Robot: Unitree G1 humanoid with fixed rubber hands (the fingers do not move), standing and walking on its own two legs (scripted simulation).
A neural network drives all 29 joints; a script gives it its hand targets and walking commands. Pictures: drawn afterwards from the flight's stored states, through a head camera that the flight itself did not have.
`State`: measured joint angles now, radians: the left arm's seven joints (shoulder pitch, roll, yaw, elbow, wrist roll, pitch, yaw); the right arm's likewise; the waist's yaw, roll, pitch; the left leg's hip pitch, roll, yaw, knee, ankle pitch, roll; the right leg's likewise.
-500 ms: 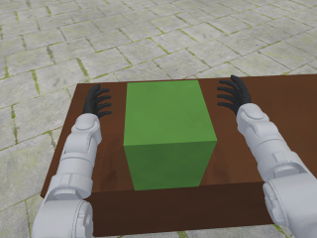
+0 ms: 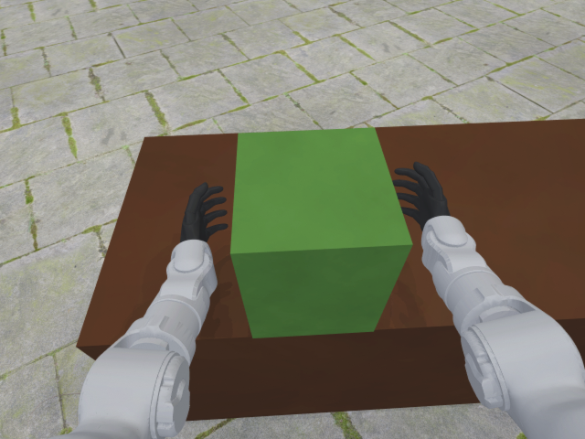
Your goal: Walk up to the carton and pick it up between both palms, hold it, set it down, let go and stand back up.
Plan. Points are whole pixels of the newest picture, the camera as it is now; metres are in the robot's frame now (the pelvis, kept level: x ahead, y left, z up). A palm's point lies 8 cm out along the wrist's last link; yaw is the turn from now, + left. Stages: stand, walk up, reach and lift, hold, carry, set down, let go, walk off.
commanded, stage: reach and lift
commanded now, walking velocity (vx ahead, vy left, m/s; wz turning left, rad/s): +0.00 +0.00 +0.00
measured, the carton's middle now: (310, 238) +0.43 +0.03 +0.02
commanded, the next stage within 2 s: none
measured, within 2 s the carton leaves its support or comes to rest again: neither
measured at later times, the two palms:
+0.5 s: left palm (213, 234) +0.40 +0.17 +0.05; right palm (413, 220) +0.45 -0.12 +0.06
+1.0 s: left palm (214, 237) +0.39 +0.17 +0.06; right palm (418, 230) +0.43 -0.12 +0.06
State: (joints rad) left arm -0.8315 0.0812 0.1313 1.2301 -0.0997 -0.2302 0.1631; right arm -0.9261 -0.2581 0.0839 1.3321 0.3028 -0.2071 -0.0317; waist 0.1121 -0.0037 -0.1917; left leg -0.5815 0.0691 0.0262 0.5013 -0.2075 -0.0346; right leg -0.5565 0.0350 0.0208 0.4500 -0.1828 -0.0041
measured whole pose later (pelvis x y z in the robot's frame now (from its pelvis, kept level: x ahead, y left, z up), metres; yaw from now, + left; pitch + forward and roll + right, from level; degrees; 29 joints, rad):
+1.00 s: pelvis +0.02 +0.00 +0.02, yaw +1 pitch +7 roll +0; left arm -0.63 -0.15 0.50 0.78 0.43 -0.11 0.07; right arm -0.72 0.06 -0.55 0.99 -0.41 -0.26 0.00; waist 0.06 -0.02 -0.02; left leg -0.28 0.06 0.05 0.32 -0.17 -0.04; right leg -0.26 0.02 0.01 0.28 -0.16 -0.01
